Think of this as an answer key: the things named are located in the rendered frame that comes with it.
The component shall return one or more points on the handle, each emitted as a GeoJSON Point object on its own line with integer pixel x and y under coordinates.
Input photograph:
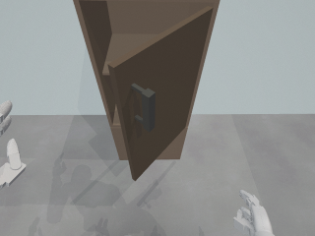
{"type": "Point", "coordinates": [148, 97]}

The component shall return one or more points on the robot right hand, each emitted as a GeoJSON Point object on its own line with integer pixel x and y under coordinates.
{"type": "Point", "coordinates": [256, 219]}

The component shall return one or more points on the cupboard door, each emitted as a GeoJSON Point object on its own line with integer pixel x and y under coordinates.
{"type": "Point", "coordinates": [168, 64]}

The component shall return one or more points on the robot left hand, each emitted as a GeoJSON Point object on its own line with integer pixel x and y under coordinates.
{"type": "Point", "coordinates": [11, 170]}

